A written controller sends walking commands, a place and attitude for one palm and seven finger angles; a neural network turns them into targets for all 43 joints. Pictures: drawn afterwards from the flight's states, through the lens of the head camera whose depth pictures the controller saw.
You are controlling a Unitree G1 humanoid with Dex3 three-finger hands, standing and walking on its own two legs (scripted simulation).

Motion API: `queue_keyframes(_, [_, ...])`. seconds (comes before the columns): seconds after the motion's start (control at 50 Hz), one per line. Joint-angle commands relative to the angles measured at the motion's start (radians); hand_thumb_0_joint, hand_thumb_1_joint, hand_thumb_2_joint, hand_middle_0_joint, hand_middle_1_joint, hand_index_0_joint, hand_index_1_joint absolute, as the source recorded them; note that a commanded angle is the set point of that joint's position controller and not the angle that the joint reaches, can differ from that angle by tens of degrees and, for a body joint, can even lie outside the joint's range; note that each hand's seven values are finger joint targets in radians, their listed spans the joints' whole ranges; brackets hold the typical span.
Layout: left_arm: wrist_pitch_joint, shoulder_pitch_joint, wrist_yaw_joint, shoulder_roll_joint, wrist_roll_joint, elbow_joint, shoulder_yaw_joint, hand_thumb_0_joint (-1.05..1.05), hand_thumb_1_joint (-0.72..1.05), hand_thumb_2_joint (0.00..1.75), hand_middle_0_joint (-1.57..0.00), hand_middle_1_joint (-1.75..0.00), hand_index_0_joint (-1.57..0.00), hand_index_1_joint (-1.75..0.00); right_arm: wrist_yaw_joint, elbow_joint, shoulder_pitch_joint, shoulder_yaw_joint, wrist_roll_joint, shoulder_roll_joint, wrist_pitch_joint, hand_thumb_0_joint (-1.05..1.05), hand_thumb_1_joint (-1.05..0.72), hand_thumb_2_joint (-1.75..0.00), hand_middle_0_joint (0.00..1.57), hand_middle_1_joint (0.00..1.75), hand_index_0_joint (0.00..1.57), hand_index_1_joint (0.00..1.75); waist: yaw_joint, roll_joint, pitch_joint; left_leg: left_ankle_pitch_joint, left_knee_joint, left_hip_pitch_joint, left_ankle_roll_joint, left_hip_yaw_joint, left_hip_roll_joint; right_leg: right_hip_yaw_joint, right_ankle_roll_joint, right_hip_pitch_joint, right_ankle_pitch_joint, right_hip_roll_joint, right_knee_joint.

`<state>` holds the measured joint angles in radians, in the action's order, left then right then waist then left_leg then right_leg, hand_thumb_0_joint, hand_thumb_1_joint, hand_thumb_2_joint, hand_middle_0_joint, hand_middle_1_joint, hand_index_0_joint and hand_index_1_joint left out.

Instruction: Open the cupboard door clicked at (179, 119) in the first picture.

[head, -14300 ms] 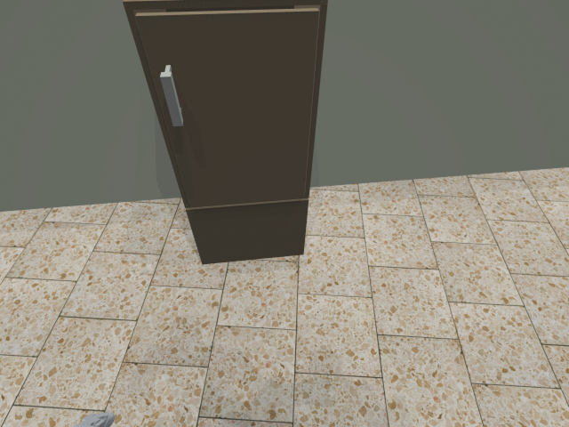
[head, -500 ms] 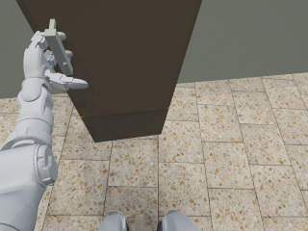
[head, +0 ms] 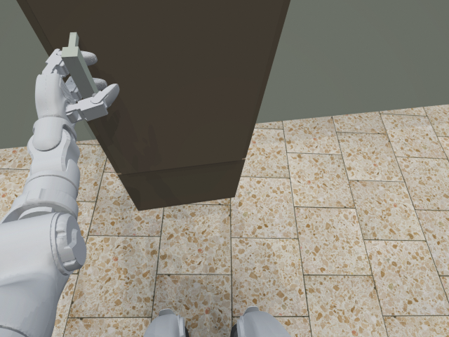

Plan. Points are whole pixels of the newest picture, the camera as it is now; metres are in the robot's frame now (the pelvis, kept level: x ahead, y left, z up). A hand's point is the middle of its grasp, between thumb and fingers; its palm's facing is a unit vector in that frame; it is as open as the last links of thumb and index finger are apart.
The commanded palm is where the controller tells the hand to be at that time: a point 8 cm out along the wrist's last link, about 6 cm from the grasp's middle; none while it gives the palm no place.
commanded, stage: close the thumb around the handle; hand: left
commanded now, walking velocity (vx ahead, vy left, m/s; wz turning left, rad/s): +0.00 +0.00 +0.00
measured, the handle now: (86, 74) +0.57 +0.21 +0.09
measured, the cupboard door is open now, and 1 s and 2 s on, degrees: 0 25 42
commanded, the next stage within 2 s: pull the door open along its arc in 0.24 s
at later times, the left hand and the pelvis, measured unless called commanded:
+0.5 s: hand (98, 98) +0.51 +0.18 +0.09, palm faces +0.10 -1.00 +0.00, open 5.8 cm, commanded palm +0.47 +0.22 +0.09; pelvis +0.00 +0.00 +0.00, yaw +0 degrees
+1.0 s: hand (137, 164) +0.38 +0.11 +0.09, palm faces +0.31 -0.95 +0.07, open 6.3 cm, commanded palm +0.31 +0.14 +0.09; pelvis +0.01 +0.00 +0.02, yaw +1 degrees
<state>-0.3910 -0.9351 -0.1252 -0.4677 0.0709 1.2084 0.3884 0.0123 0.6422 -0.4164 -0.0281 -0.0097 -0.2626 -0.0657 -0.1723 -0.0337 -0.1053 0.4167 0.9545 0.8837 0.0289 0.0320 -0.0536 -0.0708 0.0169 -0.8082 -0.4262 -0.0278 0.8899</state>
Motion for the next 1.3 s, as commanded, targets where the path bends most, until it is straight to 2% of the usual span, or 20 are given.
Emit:
queue_keyframes(0.0, [-0.078,-0.479,-0.007,-0.25,0.011,-0.227,0.022,0.0,0.84,0.88,-0.4,-1.34,-0.4,-1.34,-0.018,-0.042,-0.169,0.071,-0.005,-0.179,0.014,0.0,-0.9,-0.9,0.2,0.3,0.2,0.3,-0.016,-0.084,-0.45,-0.367,-0.069,-0.39,0.006,-0.077,0.031,0.045,-0.006,0.123,0.356,-0.035,-0.094])
queue_keyframes(0.12, [-0.071,-0.483,-0.013,-0.235,0.015,-0.213,0.01,0.0,0.9,0.9,-0.4,-1.35,-0.4,-1.35,-0.019,-0.038,-0.167,0.07,-0.006,-0.18,0.016,0.0,-0.9,-0.9,0.2,0.3,0.2,0.3,-0.019,-0.111,-0.46,-0.373,-0.063,-0.404,0.003,-0.08,0.031,0.044,-0.005,0.099,0.346,-0.035,-0.093])
queue_keyframes(0.16, [-0.061,-0.491,-0.003,-0.28,0.018,-0.19,0.046,0.0,0.9,0.9,-0.4,-1.35,-0.4,-1.35,-0.024,-0.037,-0.167,0.067,-0.005,-0.185,0.014,0.0,-0.9,-0.9,0.2,0.3,0.2,0.3,-0.022,-0.067,-0.422,-0.332,-0.072,-0.357,0.006,-0.079,0.03,0.044,-0.01,0.116,0.325,-0.034,-0.099])
queue_keyframes(0.32, [-0.076,-0.448,-0.004,-0.277,0.015,-0.241,0.048,0.0,0.9,0.9,-0.4,-1.35,-0.4,-1.35,-0.019,-0.053,-0.159,0.068,-0.006,-0.178,0.015,0.0,-0.9,-0.9,0.2,0.3,0.2,0.3,0.003,-0.106,-0.471,-0.378,-0.07,-0.382,0.004,-0.068,0.034,0.048,-0.006,0.155,0.379,-0.035,-0.092])
queue_keyframes(0.34, [-0.079,-0.506,-0.002,-0.219,0.018,-0.264,-0.004,0.0,0.9,0.9,-0.4,-1.35,-0.4,-1.35,-0.018,-0.048,-0.155,0.068,-0.005,-0.174,0.017,0.0,-0.9,-0.9,0.2,0.3,0.2,0.3,-0.025,-0.108,-0.464,-0.372,-0.069,-0.401,0.002,-0.076,0.031,0.043,-0.008,0.124,0.365,-0.036,-0.093])
queue_keyframes(0.48, [-0.097,-0.319,0.004,-0.176,0.029,-0.327,0.001,0.0,0.9,0.9,-0.4,-1.35,-0.4,-1.35,-0.003,-0.064,-0.149,0.082,-0.005,-0.174,0.015,0.0,-0.9,-0.9,0.2,0.3,0.2,0.3,0.032,-0.106,-0.517,-0.462,-0.076,-0.466,-0.004,-0.074,0.029,0.032,0.004,0.158,0.416,-0.043,-0.081])
queue_keyframes(0.68, [-0.047,0.172,0.014,0.013,0.102,-0.661,-0.086,0.0,0.9,0.9,-0.4,-1.35,-0.4,-1.35,0.015,-0.146,-0.05,0.094,0.027,-0.142,0.023,0.0,-0.9,-0.9,0.2,0.3,0.2,0.3,0.116,-0.036,-0.453,-0.548,-0.139,-0.483,0.0,-0.035,0.034,0.025,0.003,0.313,0.531,-0.037,-0.116])
queue_keyframes(0.74, [-0.023,0.249,0.034,0.103,0.113,-0.747,-0.152,0.0,0.9,0.9,-0.4,-1.35,-0.4,-1.35,0.017,-0.158,-0.006,0.093,0.035,-0.129,0.035,0.0,-0.9,-0.9,0.2,0.3,0.2,0.3,0.11,-0.008,-0.369,-0.493,-0.161,-0.474,-0.002,-0.029,0.034,0.018,-0.003,0.303,0.504,-0.035,-0.134])
queue_keyframes(0.76, [-0.011,0.267,0.114,0.139,0.15,-0.792,-0.098,0.0,0.9,0.9,-0.4,-1.35,-0.4,-1.35,0.016,-0.163,0.021,0.092,0.033,-0.113,0.044,0.0,-0.9,-0.9,0.2,0.3,0.2,0.3,0.15,0.02,-0.355,-0.46,-0.173,-0.445,-0.008,-0.025,0.037,0.008,-0.003,0.32,0.473,-0.035,-0.142])
queue_keyframes(0.8, [0.009,0.358,0.233,0.222,0.117,-0.873,-0.152,0.0,0.9,0.9,-0.4,-1.35,-0.4,-1.35,0.024,-0.17,0.055,0.088,0.024,-0.097,0.065,0.0,-0.9,-0.9,0.2,0.3,0.2,0.3,0.163,-0.012,-0.336,-0.467,-0.179,-0.456,-0.016,-0.025,0.037,0.002,-0.001,0.324,0.455,-0.029,-0.133])
queue_keyframes(0.82, [0.017,0.372,0.269,0.266,0.087,-0.911,-0.212,0.0,0.9,0.9,-0.4,-1.35,-0.4,-1.35,0.03,-0.17,0.059,0.087,0.018,-0.097,0.069,0.0,-0.9,-0.9,0.2,0.3,0.2,0.3,0.141,-0.005,-0.335,-0.478,-0.178,-0.475,-0.016,-0.029,0.035,-0.003,-0.002,0.311,0.455,-0.027,-0.129])
queue_keyframes(0.86, [0.032,0.436,0.393,0.321,0.059,-0.997,-0.216,0.0,0.9,0.9,-0.4,-1.35,-0.4,-1.35,0.038,-0.178,0.098,0.088,0.002,-0.082,0.076,0.0,-0.9,-0.9,0.2,0.3,0.2,0.3,0.169,0.015,-0.34,-0.475,-0.178,-0.469,-0.02,-0.025,0.037,-0.004,0.0,0.336,0.453,-0.021,-0.124])
queue_keyframes(0.9, [0.05,0.504,0.469,0.42,-0.002,-1.07,-0.331,0.0,0.9,0.9,-0.4,-1.35,-0.4,-1.35,0.048,-0.19,0.121,0.087,-0.011,-0.071,0.081,0.0,-0.9,-0.9,0.2,0.3,0.2,0.3,0.158,0.018,-0.338,-0.481,-0.175,-0.489,-0.02,-0.028,0.035,-0.005,0.001,0.333,0.452,-0.016,-0.118])
queue_keyframes(0.94, [0.071,0.532,0.564,0.458,-0.046,-1.14,-0.358,0.0,0.9,0.9,-0.4,-1.35,-0.4,-1.35,0.051,-0.199,0.159,0.086,-0.022,-0.062,0.076,0.0,-0.9,-0.9,0.2,0.3,0.2,0.3,0.167,0.033,-0.329,-0.452,-0.178,-0.48,-0.023,-0.028,0.037,-0.004,0.004,0.348,0.437,-0.008,-0.117])
queue_keyframes(1.0, [0.116,0.615,0.657,0.56,-0.114,-1.214,-0.474,0.0,0.9,0.9,-0.4,-1.35,-0.4,-1.35,0.049,-0.221,0.206,0.084,-0.038,-0.048,0.067,0.0,-0.9,-0.9,0.2,0.3,0.2,0.3,0.16,0.066,-0.302,-0.407,-0.183,-0.478,-0.021,-0.03,0.037,-0.004,0.007,0.353,0.412,-0.001,-0.126])
queue_keyframes(1.06, [0.167,0.689,0.745,0.605,-0.15,-1.288,-0.502,0.0,0.9,0.9,-0.4,-1.35,-0.4,-1.35,0.038,-0.238,0.257,0.074,-0.049,-0.028,0.054,0.0,-0.9,-0.9,0.2,0.3,0.2,0.3,0.177,0.085,-0.301,-0.37,-0.187,-0.462,-0.024,-0.026,0.046,-0.001,0.013,0.399,0.403,0.008,-0.14])
queue_keyframes(1.08, [0.186,0.744,0.75,0.624,-0.175,-1.287,-0.536,0.0,0.9,0.9,-0.4,-1.35,-0.4,-1.35,0.032,-0.24,0.263,0.07,-0.054,-0.021,0.05,0.0,-0.9,-0.9,0.2,0.3,0.2,0.3,0.173,0.113,-0.275,-0.363,-0.187,-0.456,-0.023,-0.031,0.045,-0.001,0.015,0.403,0.404,0.007,-0.149])
queue_keyframes(1.12, [0.214,0.825,0.746,0.668,-0.189,-1.352,-0.594,0.0,0.9,0.9,-0.4,-1.35,-0.4,-1.35,0.027,-0.253,0.297,0.064,-0.051,-0.007,0.039,0.0,-0.9,-0.9,0.2,0.3,0.2,0.3,0.181,0.068,-0.279,-0.362,-0.19,-0.475,-0.024,-0.024,0.05,0.005,0.018,0.425,0.424,0.015,-0.159])
queue_keyframes(1.22, [0.285,1.074,0.711,0.727,-0.128,-1.484,-0.658,0.0,0.9,0.9,-0.4,-1.35,-0.4,-1.35,0.032,-0.274,0.363,0.041,-0.033,0.016,0.034,0.0,-0.9,-0.9,0.2,0.3,0.2,0.3,0.2,0.086,-0.223,-0.345,-0.199,-0.492,-0.029,-0.028,0.055,0.008,0.005,0.484,0.515,0.033,-0.198])
queue_keyframes(1.28, [0.315,1.035,0.709,0.739,-0.132,-1.51,-0.691,0.0,0.9,0.9,-0.4,-1.35,-0.4,-1.35,0.029,-0.268,0.378,0.03,-0.034,0.019,0.03,0.0,-0.9,-0.9,0.2,0.3,0.2,0.3,0.176,0.098,-0.164,-0.308,-0.184,-0.484,-0.029,-0.035,0.065,0.036,-0.007,0.47,0.527,0.054,-0.232])
